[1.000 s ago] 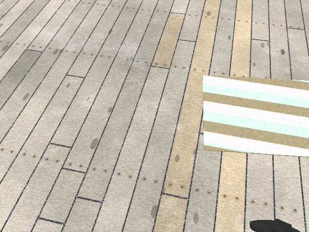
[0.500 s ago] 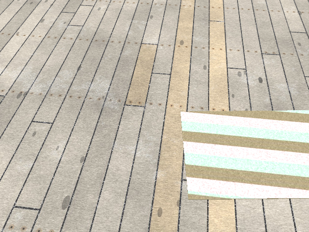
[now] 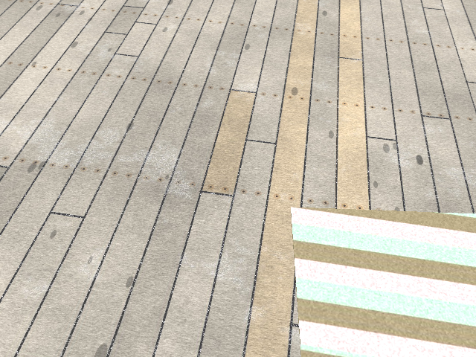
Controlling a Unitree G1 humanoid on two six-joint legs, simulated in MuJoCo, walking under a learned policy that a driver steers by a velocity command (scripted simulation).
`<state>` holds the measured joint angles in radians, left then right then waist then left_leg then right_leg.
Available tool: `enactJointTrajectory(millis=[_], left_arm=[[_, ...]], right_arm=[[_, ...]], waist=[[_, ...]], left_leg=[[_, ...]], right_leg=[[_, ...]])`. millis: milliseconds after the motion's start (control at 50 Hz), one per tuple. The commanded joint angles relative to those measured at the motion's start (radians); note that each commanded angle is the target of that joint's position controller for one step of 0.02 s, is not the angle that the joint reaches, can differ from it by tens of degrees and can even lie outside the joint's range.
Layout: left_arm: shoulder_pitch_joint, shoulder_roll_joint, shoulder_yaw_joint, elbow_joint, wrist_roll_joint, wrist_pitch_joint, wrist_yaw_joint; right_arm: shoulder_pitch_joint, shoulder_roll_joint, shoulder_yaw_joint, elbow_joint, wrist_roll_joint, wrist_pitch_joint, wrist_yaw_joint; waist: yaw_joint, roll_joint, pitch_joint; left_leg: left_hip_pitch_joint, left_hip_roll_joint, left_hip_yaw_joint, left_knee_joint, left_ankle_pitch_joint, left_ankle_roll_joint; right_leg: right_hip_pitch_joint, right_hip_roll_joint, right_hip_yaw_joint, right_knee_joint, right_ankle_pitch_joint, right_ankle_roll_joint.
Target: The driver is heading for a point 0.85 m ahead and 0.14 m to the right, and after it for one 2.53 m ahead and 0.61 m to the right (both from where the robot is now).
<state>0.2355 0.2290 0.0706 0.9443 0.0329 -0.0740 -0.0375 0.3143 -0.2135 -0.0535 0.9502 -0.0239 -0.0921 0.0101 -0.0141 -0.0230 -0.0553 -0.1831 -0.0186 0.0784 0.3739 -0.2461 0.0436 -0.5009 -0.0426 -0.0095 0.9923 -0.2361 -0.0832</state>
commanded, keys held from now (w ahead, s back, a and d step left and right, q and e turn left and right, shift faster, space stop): w+shift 1.00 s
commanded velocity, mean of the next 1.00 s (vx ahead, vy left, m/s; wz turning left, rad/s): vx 0.97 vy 0.00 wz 0.00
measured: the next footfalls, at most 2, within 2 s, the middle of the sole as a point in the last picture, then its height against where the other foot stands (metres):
right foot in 0.32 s outside the picture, level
left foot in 0.82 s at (226, 248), level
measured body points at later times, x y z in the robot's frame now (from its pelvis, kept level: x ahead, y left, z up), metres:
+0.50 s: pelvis +0.37 -0.06 -0.01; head +0.39 -0.06 +0.44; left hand +0.40 +0.21 -0.15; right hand +0.44 -0.32 -0.15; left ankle +0.29 +0.08 -0.64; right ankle +0.40 -0.13 -0.75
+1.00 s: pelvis +0.84 -0.03 -0.01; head +0.86 -0.03 +0.44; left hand +0.94 +0.23 -0.13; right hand +0.84 -0.31 -0.15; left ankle +0.85 +0.03 -0.75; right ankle +0.78 -0.17 -0.64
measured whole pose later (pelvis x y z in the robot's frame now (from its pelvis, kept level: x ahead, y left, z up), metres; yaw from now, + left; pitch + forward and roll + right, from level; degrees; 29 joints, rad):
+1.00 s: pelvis +0.84 -0.03 -0.01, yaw -1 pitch +0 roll +1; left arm 0.22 0.26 0.04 0.88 0.03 -0.09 -0.02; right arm 0.35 -0.27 -0.07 0.98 -0.03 -0.09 0.02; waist -0.02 -0.02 0.04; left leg -0.22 -0.09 0.10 0.42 -0.21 0.10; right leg -0.50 -0.07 0.05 1.26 -0.24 -0.10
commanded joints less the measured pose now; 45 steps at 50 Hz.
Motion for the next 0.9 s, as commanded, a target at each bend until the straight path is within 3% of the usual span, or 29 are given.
enactJointTrajectory(millis=[20, 120, 220, 260, 280, 300, 320, 340, 360, 380, 400, 420, 440, 460, 480, 520, 540, 580, 620, 640, 680, 740, 780, 800, 820, 840, 860, 880, 900], left_arm=[[-0.103, 0.066, 0.011, -0.091, 0.016, -0.006, -0.027], [-0.302, 0.043, -0.005, -0.176, 0.007, 0.019, -0.034], [-0.401, 0.048, -0.02, -0.229, -0.008, 0.022, -0.033], [-0.383, 0.063, -0.017, -0.231, -0.005, 0.021, -0.019], [-0.332, 0.079, -0.011, -0.224, -0.003, 0.021, -0.009], [-0.196, 0.111, 0.002, -0.192, -0.005, 0.018, 0.002], [0.046, 0.147, 0.02, -0.118, -0.004, 0.013, 0.015], [0.248, 0.221, 0.045, -0.066, 0.018, 0.006, 0.03], [0.271, 0.318, 0.066, -0.055, 0.044, -0.001, 0.03], [0.238, 0.268, 0.06, -0.053, 0.016, 0.0, 0.017], [0.129, 0.219, 0.049, -0.046, 0.015, -0.008, 0.015], [0.128, 0.155, 0.033, -0.037, 0.009, -0.021, 0.007], [0.076, 0.132, 0.025, -0.027, 0.005, -0.021, 0.017], [0.053, 0.093, 0.012, -0.023, -0.001, -0.024, 0.022], [0.041, 0.072, 0.002, -0.016, -0.003, -0.03, 0.024], [0.101, 0.056, -0.006, 0.005, -0.021, -0.048, 0.022], [0.108, 0.098, 0.001, 0.01, -0.022, -0.049, 0.026], [0.141, 0.098, -0.002, 0.007, -0.023, -0.057, 0.022], [0.19, 0.081, -0.01, 0.013, -0.035, -0.065, 0.015], [0.202, 0.11, -0.005, 0.016, -0.04, -0.072, 0.019], [0.232, 0.133, -0.005, 0.027, -0.044, -0.076, 0.025], [0.262, 0.167, -0.006, 0.048, -0.028, -0.065, 0.037], [0.263, 0.22, 0.005, 0.057, 0.0, -0.04, 0.056], [0.243, 0.24, 0.012, 0.057, 0.013, -0.022, 0.066], [0.205, 0.223, 0.011, 0.044, 0.017, -0.015, 0.068], [0.278, 0.071, -0.021, -0.001, -0.021, -0.023, 0.04], [0.322, 0.061, -0.025, -0.015, -0.054, -0.047, 0.027], [0.171, 0.124, -0.012, -0.046, -0.049, -0.05, 0.04], [0.087, 0.123, -0.016, -0.067, -0.043, -0.055, 0.039]], right_arm=[[0.08, -0.12, -0.023, -0.014, 0.008, -0.023, -0.006], [0.156, -0.094, -0.015, 0.018, 0.011, -0.04, -0.001], [0.185, -0.123, -0.019, 0.039, 0.016, -0.05, -0.008], [0.192, -0.148, -0.021, 0.054, 0.01, -0.041, -0.011], [0.201, -0.171, -0.024, 0.064, 0.005, -0.034, -0.016], [0.198, -0.2, -0.031, 0.071, -0.006, -0.022, -0.024], [0.172, -0.219, -0.037, 0.069, -0.01, -0.006, -0.031], [0.171, -0.179, -0.028, 0.05, -0.01, -0.002, -0.031], [0.271, 0.001, 0.011, 0.004, 0.032, -0.015, 0.004], [0.172, -0.096, -0.011, -0.008, 0.039, -0.035, 0.003], [0.049, -0.128, -0.022, -0.049, 0.042, -0.038, -0.003], [-0.021, -0.118, -0.014, -0.06, 0.022, -0.045, -0.003], [0.013, -0.077, -0.007, -0.062, 0.014, -0.036, 0.006], [0.03, -0.065, -0.001, -0.064, -0.011, -0.017, 0.017], [0.028, -0.046, 0.002, -0.066, -0.017, 0.0, 0.029], [-0.072, -0.037, 0.009, -0.105, -0.02, 0.022, 0.036], [-0.103, -0.028, 0.016, -0.129, -0.024, 0.029, 0.042], [-0.238, -0.071, 0.016, -0.18, -0.023, 0.029, 0.045], [-0.32, -0.059, 0.026, -0.204, -0.011, 0.024, 0.051], [-0.356, -0.044, 0.036, -0.224, -0.003, 0.019, 0.057], [-0.393, -0.059, 0.035, -0.228, 0.007, 0.02, 0.056], [-0.413, -0.094, 0.027, -0.244, 0.001, 0.015, 0.041], [-0.262, -0.144, 0.007, -0.213, 0.0, 0.016, 0.023], [-0.065, -0.18, -0.012, -0.153, 0.001, 0.017, 0.009], [0.153, -0.227, -0.034, -0.091, -0.012, 0.019, -0.009], [0.231, -0.325, -0.063, -0.079, -0.047, 0.019, -0.023], [0.199, -0.32, -0.069, -0.074, -0.036, 0.019, 0.0], [0.086, -0.25, -0.061, -0.073, -0.022, 0.014, 0.011], [0.038, -0.18, -0.045, -0.067, -0.013, 0.003, 0.015]], waist=[[-0.007, 0.103, 0.099], [-0.025, 0.081, 0.197], [-0.025, 0.083, 0.239], [-0.007, 0.107, 0.197], [0.021, 0.142, 0.147], [0.088, 0.175, 0.065], [0.197, 0.164, -0.053], [0.264, 0.1, -0.181], [0.143, -0.237, -0.315], [0.162, -0.169, -0.307], [0.118, -0.095, -0.105], [0.118, 0.032, -0.011], [0.043, 0.011, -0.007], [0.004, -0.014, 0.013], [-0.021, -0.024, 0.041], [-0.018, 0.009, 0.155], [-0.029, -0.027, 0.164], [0.002, 0.005, 0.22], [0.027, 0.026, 0.234], [0.031, -0.011, 0.238], [0.043, 0.016, 0.229], [0.034, -0.011, 0.186], [-0.048, -0.081, 0.057], [-0.137, -0.098, -0.048], [-0.236, -0.079, -0.145], [-0.162, 0.153, -0.266], [-0.107, 0.308, -0.366], [-0.091, 0.171, -0.184], [-0.076, 0.048, -0.064]], left_leg=[[0.222, 0.27, -0.363, -0.308, -0.298, 0.124], [0.133, 0.211, -0.197, -0.367, -0.025, 0.141], [0.214, 0.241, -0.085, -0.434, 0.307, 0.133], [0.302, 0.244, -0.034, -0.324, 0.687, 0.117], [0.339, 0.259, -0.019, -0.21, 0.964, 0.109], [0.352, 0.268, -0.006, -0.025, 1.141, 0.098], [0.272, 0.243, 0.02, 0.254, 1.138, 0.084], [0.005, 0.195, 0.006, 0.606, 0.821, 0.083], [-0.413, 0.009, -0.054, 0.99, -0.114, 0.052], [-0.504, -0.017, -0.205, 1.097, -0.181, 0.092], [-0.59, 0.05, -0.175, 1.106, -0.062, 0.103], [-0.52, 0.096, -0.182, 1.025, 0.004, 0.105], [-0.503, 0.114, -0.164, 0.992, 0.021, 0.095], [-0.44, 0.142, -0.166, 0.951, 0.024, 0.076], [-0.423, 0.155, -0.166, 0.925, 0.023, 0.062], [-0.483, 0.191, -0.147, 0.85, 0.048, 0.037], [-0.535, 0.188, -0.117, 0.806, 0.101, 0.02], [-0.575, 0.195, -0.084, 0.634, 0.215, -0.004], [-0.493, 0.156, -0.017, 0.444, 0.339, 0.003], [-0.42, 0.153, -0.009, 0.352, 0.4, 0.015], [-0.375, 0.117, 0.018, 0.258, 0.468, 0.036], [-0.352, 0.042, 0.061, 0.155, 0.367, 0.079], [-0.198, -0.036, 0.066, 0.166, 0.199, 0.107], [-0.011, -0.057, 0.057, 0.165, 0.119, 0.126], [0.254, 0.01, -0.006, 0.173, 0.055, 0.153], [0.562, 0.291, -0.412, 0.154, -0.299, 0.229], [0.666, 0.42, -0.919, -0.077, -0.464, 0.3], [0.546, 0.353, -0.789, -0.11, -0.415, 0.249], [0.369, 0.33, -0.616, -0.121, -0.261, 0.225]], right_leg=[[-0.402, -0.074, 0.02, 0.086, 0.091, 0.028], [-0.367, -0.067, -0.035, -0.114, 0.242, 0.061], [-0.19, -0.039, -0.094, -0.355, 0.296, -0.003], [-0.088, 0.021, -0.138, -0.405, 0.203, -0.044], [-0.006, 0.066, -0.158, -0.4, 0.139, -0.065], [0.132, 0.103, -0.155, -0.39, 0.066, -0.086], [0.393, 0.131, -0.158, -0.432, 0.038, -0.103], [0.719, -0.021, 0.021, -0.404, -0.15, -0.127], [0.988, -0.328, 0.603, -0.577, -0.632, -0.22], [0.916, -0.324, 0.85, -0.77, -0.691, -0.186], [0.773, -0.286, 0.645, -0.753, -0.518, -0.153], [0.59, -0.243, 0.471, -0.725, -0.188, -0.126], [0.512, -0.224, 0.42, -0.762, -0.263, -0.127], [0.384, -0.197, 0.383, -0.805, -0.273, -0.12], [0.32, -0.174, 0.34, -0.838, -0.286, -0.118], [0.243, -0.141, 0.244, -0.886, -0.189, -0.115], [0.242, -0.147, 0.24, -0.927, -0.199, -0.133], [0.235, -0.115, 0.171, -0.974, -0.069, -0.139], [0.24, -0.051, 0.058, -0.986, 0.135, -0.105], [0.232, -0.078, 0.058, -1.023, 0.19, -0.102], [0.349, -0.095, 0.023, -1.062, 0.352, -0.098], [0.61, -0.131, -0.027, -0.933, 0.854, -0.078], [0.713, -0.161, -0.039, -0.669, 1.206, -0.058], [0.685, -0.165, -0.048, -0.428, 1.223, -0.05], [0.51, -0.128, -0.06, -0.119, 1.032, -0.046], [0.119, 0.0, -0.057, 0.295, 0.407, -0.024], [-0.128, 0.139, 0.088, 0.509, -0.217, -0.028], [-0.235, 0.05, 0.116, 0.521, -0.108, -0.056], [-0.224, 0.004, 0.104, 0.451, -0.019, -0.057]])
Velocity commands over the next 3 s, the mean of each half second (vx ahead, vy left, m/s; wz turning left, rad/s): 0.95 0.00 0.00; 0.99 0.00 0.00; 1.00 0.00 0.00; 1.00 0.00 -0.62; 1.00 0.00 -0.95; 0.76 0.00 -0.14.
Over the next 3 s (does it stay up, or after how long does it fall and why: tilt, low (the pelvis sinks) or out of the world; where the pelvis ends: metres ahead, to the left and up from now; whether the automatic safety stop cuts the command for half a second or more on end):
stays up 2.52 -0.59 -0.02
